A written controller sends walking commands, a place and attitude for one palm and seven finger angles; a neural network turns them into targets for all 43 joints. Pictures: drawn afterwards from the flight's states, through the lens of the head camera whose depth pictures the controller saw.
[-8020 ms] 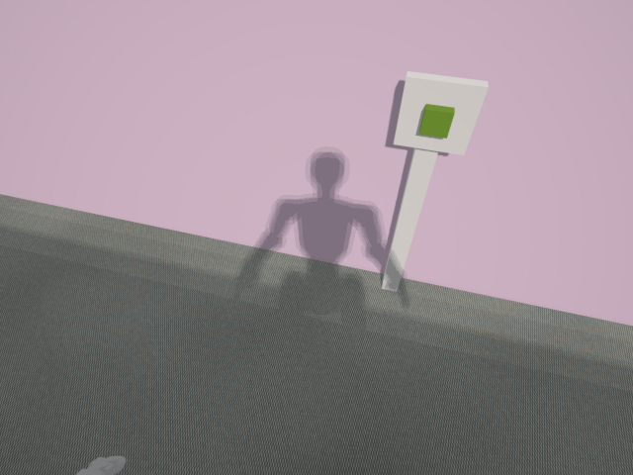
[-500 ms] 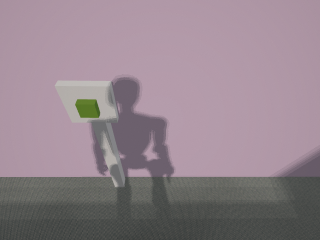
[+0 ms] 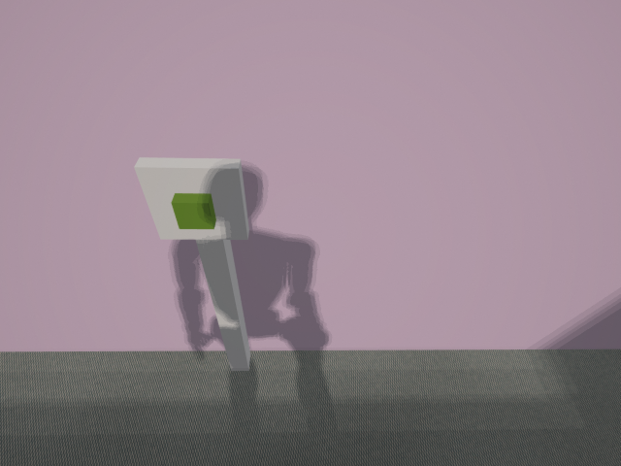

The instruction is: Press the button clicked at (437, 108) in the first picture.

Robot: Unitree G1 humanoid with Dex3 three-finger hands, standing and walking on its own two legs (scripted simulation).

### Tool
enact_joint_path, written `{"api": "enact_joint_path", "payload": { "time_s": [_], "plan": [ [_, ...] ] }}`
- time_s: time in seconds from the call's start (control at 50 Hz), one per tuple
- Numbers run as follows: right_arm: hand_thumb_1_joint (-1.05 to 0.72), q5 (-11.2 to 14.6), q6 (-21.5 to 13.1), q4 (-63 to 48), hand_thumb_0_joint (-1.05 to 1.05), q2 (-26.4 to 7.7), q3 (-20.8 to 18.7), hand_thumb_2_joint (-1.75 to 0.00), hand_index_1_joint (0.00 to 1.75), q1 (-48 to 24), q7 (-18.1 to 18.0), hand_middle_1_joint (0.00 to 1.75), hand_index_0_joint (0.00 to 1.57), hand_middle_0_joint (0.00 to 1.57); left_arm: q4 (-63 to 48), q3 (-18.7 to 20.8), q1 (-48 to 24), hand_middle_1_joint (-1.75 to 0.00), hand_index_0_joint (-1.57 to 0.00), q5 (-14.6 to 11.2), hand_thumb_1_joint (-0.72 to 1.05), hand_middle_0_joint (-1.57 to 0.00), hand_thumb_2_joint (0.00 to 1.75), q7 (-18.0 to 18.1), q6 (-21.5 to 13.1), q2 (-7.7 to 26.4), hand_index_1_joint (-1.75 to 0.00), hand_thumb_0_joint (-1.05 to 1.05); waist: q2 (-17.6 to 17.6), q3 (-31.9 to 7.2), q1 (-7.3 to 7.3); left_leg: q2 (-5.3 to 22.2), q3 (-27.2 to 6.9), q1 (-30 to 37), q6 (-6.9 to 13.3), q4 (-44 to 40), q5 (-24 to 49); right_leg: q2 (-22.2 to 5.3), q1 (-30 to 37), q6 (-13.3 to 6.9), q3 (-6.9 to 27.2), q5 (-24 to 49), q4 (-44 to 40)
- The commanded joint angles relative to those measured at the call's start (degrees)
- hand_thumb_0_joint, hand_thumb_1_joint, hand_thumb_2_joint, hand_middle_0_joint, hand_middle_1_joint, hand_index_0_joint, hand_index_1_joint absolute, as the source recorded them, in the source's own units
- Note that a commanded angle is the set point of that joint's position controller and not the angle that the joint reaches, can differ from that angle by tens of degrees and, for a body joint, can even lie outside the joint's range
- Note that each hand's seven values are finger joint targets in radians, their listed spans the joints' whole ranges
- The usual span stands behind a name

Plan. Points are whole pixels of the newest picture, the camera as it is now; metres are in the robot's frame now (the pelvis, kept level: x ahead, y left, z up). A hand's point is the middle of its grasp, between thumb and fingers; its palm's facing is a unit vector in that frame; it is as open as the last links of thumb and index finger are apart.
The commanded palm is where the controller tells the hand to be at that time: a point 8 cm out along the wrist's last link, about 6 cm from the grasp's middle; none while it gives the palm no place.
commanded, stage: look again from close up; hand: left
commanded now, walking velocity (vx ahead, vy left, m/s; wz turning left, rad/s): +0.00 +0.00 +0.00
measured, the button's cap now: (195, 210) +0.55 +0.25 +0.00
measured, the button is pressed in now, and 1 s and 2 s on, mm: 0 0 0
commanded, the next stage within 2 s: shuffle to correct the standing spot in 0.22 s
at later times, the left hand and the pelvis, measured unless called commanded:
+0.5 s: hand out of the picture -0.03 +0.18 -0.17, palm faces +0.06 -0.98 -0.17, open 7.4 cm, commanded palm none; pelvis +0.00 +0.01 +0.00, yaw +1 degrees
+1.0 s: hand out of the picture +0.05 +0.16 -0.17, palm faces +0.06 -0.98 -0.17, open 7.4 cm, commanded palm none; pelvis +0.06 +0.00 +0.00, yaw +0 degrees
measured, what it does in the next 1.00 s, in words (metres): shifts its weight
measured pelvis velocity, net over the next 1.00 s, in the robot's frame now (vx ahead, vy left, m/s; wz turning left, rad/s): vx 0.06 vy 0.00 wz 0.01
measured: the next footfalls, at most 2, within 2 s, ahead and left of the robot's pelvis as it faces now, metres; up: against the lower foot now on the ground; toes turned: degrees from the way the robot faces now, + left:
none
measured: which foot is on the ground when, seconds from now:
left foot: down 0.00-1.00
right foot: down 0.00-1.00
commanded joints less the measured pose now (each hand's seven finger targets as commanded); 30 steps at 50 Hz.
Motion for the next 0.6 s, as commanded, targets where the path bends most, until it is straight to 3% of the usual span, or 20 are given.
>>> {"api": "enact_joint_path", "payload": {
  "time_s": [0.0, 0.14, 0.18, 0.3, 0.38, 0.48, 0.54, 0.58],
  "plan": [
    [-0.9, 0.4, -1.3, -4.3, 0.0, -7.9, -1.9, -0.9, 0.3, -0.1, 0.0, 0.3, 0.2, 0.2, -3.7, 1.0, 5.0, -0.3, -0.2, 0.2, 0.9, -0.2, 0.9, 0.2, -0.3, 4.4, -0.3, 0.0, 3.0, 7.0, 1.48, 6.5, -11.4, -11.0, 1.6, -17.5, -18.8, -1.0, 0.5, -1.8, 2.8, -5.0, -3.5],
    [-0.9, 0.5, -1.6, -4.8, 0.0, -9.0, -1.8, -0.9, 0.3, -0.6, 0.2, 0.3, 0.2, 0.2, -4.5, 0.9, 5.2, -0.3, -0.2, 0.2, 0.9, -0.2, 0.9, 0.0, -0.8, 5.9, -0.3, 0.0, 0.1, 5.5, 0.95, 5.2, -9.2, -6.5, 1.4, -15.9, -12.9, -2.7, 0.2, -1.9, 4.7, -3.4, -7.2],
    [-0.9, 0.6, -1.7, -4.7, 0.0, -9.4, -1.8, -0.9, 0.3, -0.7, 0.3, 0.3, 0.2, 0.2, -4.6, 0.8, 4.8, -0.3, -0.2, 0.1, 0.9, -0.2, 0.9, -0.1, -0.8, 6.4, -0.3, 0.0, 2.0, 5.5, 0.73, 5.4, -9.4, -5.7, 1.3, -16.4, -12.8, -2.7, -0.1, -1.8, 4.6, -3.0, -7.5],
    [-0.9, 0.8, -1.8, -4.0, 0.0, -9.7, -1.4, -0.9, 0.3, -1.3, 0.3, 0.3, 0.2, 0.2, -4.0, 0.6, 5.0, -0.3, -0.2, 0.1, 0.9, -0.2, 0.9, -0.2, -1.1, 7.2, -0.3, 0.0, 0.3, 4.6, 0.61, 5.0, -8.1, -3.6, 1.0, -15.2, -9.0, -3.5, 0.4, -1.8, 5.4, -1.6, -9.3],
    [-0.9, 0.4, -1.1, -3.2, 0.0, -9.2, -1.3, -0.9, 0.3, -0.8, 0.6, 0.3, 0.2, 0.2, -3.6, 0.8, 6.2, -0.3, -0.2, 0.3, 0.9, -0.2, 0.9, -0.4, -0.9, 7.1, -0.3, 0.0, -1.2, 5.5, 0.74, 3.7, -7.4, -5.5, 1.1, -13.4, -17.8, -3.7, -1.0, -2.1, 5.7, -14.7, -10.4],
    [-0.9, 0.3, -1.4, -2.7, 0.0, -7.1, -1.0, -0.9, 0.3, 0.2, 0.8, 0.3, 0.2, 0.2, -3.2, 1.5, 7.1, -0.3, -0.2, 0.0, 0.9, -0.2, 0.9, -0.7, -1.3, 8.2, -0.3, 0.0, -5.0, 6.8, 0.67, 0.6, -3.2, -5.3, 0.8, -6.4, -12.1, -6.5, -2.7, -4.4, 10.0, -19.0, -13.4],
    [-0.9, 0.3, -1.7, -2.0, 0.0, -6.8, -1.1, -0.9, 0.3, 1.4, 0.9, 0.3, 0.2, 0.2, -3.4, 1.8, 6.8, -0.3, -0.2, 0.0, 0.9, -0.2, 0.9, -0.7, -1.2, 8.3, -0.3, 0.0, -3.0, 7.9, 0.28, 0.8, -3.7, -4.3, 0.9, -6.6, -13.2, -6.2, -5.2, -4.8, 9.5, -21.0, -12.4],
    [-0.9, 0.3, -1.7, -1.7, 0.0, -7.4, -1.3, -0.9, 0.3, 2.4, 0.8, 0.3, 0.2, 0.2, -3.5, 1.9, 6.8, -0.3, -0.2, 0.2, 0.9, -0.2, 0.9, -0.7, -1.2, 7.4, -0.3, 0.0, 0.3, 9.5, 0.12, 2.4, -6.2, -4.9, 1.6, -9.5, -16.7, -4.3, -6.1, -4.4, 7.1, -20.0, -9.6]
  ]
}}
